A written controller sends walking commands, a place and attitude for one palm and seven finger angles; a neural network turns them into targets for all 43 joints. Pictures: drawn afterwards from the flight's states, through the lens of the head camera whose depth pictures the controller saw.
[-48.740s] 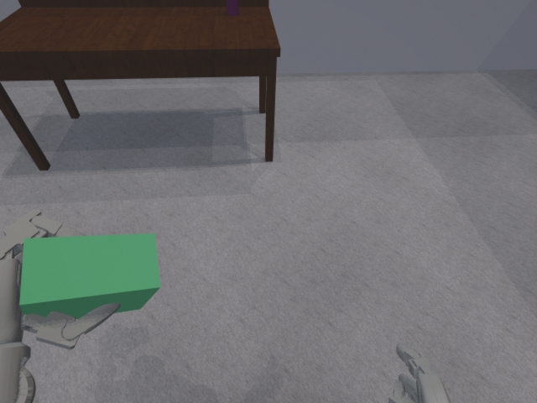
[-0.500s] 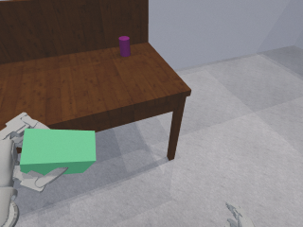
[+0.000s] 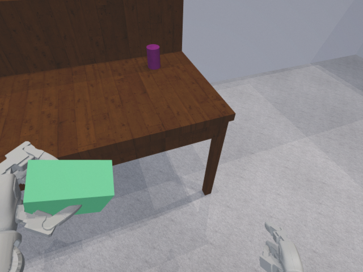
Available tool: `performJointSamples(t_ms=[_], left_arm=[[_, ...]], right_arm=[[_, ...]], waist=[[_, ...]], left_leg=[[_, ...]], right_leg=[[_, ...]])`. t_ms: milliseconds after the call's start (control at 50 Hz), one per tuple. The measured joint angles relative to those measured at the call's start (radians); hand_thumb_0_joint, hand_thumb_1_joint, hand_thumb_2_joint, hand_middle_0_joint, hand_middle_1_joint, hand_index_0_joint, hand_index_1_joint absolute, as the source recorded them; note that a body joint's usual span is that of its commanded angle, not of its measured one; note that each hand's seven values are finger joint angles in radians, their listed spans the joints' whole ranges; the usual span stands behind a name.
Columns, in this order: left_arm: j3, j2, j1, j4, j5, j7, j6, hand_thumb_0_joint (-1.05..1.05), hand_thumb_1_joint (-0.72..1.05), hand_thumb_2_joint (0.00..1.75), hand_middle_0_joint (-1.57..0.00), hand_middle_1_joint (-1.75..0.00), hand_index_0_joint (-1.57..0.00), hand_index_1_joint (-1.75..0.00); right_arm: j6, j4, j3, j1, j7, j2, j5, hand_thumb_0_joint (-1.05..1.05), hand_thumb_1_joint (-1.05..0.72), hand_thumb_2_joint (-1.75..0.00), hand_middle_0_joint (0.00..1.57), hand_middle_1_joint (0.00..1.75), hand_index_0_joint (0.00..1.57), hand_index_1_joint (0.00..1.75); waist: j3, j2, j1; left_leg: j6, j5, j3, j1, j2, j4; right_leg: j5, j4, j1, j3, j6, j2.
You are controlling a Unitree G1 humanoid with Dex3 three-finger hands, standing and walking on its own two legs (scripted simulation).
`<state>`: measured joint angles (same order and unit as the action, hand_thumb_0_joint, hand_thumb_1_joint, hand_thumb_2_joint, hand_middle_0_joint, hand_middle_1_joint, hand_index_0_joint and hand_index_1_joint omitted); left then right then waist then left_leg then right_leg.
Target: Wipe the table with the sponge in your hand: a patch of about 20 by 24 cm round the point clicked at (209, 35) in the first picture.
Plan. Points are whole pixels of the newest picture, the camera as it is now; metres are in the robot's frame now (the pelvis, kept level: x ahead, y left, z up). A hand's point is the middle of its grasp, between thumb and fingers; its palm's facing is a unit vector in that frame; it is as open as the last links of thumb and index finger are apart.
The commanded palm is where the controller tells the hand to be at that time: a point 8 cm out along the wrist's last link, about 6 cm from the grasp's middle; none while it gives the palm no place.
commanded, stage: stop stepping back and stand still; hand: left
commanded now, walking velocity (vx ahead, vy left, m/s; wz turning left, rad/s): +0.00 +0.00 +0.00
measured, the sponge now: (82, 189) +0.23 +0.20 +0.13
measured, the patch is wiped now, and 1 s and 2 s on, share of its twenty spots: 1.00 1.00 1.00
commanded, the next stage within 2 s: stand and wait in 0.18 s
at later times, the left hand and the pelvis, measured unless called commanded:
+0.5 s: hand (37, 193) +0.20 +0.25 +0.16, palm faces +0.38 -0.86 -0.33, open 9.9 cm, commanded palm +0.15 +0.29 +0.18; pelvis -0.01 +0.01 +0.00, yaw +0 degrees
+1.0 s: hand (37, 194) +0.20 +0.25 +0.16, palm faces +0.38 -0.86 -0.35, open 9.9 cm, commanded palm +0.15 +0.29 +0.18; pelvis -0.01 +0.01 +0.01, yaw +0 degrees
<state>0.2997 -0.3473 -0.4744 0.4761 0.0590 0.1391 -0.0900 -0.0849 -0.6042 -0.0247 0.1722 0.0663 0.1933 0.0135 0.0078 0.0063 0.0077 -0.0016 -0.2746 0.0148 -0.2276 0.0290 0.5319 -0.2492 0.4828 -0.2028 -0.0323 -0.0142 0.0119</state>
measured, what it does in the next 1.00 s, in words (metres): stands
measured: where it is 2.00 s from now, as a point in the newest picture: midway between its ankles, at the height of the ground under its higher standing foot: outside the picture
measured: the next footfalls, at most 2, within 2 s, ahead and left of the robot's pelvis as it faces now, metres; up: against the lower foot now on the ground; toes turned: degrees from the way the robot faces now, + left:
none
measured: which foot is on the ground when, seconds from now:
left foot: down 0.00-1.00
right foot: down 0.00-1.00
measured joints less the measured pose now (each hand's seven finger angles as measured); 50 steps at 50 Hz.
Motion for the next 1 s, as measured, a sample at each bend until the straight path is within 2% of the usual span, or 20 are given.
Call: performJointSamples(t_ms=[380, 620, 1000], left_arm=[[-0.002, 0.001, 0.005, -0.024, 0.002, 0.002, -0.001, -0.01, -0.5, 1.06, -0.74, -1.35, -0.76, -1.36], [-0.003, 0.003, -0.001, -0.036, -0.002, 0.004, -0.014, -0.01, -0.5, 1.06, -0.74, -1.35, -0.76, -1.36], [-0.005, 0.009, 0.004, -0.038, -0.005, 0.006, -0.013, -0.01, -0.5, 1.06, -0.74, -1.35, -0.76, -1.36]], right_arm=[[0.025, 0.016, 0.001, 0.015, 0.006, 0.01, -0.004, 0.01, -0.9, -0.9, 0.2, 0.3, 0.2, 0.3], [0.022, -0.005, 0.005, 0.033, 0.008, 0.011, -0.006, 0.02, -0.9, -0.9, 0.2, 0.3, 0.2, 0.3], [0.015, 0.0, 0.011, 0.017, 0.012, 0.014, -0.007, 0.02, -0.9, -0.9, 0.2, 0.3, 0.2, 0.3]], waist=[[0.01, -0.003, 0.0], [0.011, 0.01, -0.007], [0.008, 0.015, -0.001]], left_leg=[[0.014, 0.036, 0.009, 0.009, -0.008, -0.048], [0.016, 0.049, 0.012, 0.001, -0.008, -0.055], [0.015, 0.054, 0.013, 0.0, -0.008, -0.063]], right_leg=[[0.055, -0.08, 0.022, 0.008, -0.014, 0.006], [0.073, -0.092, 0.015, 0.011, -0.015, 0.006], [0.076, -0.097, 0.012, 0.012, -0.015, 0.006]])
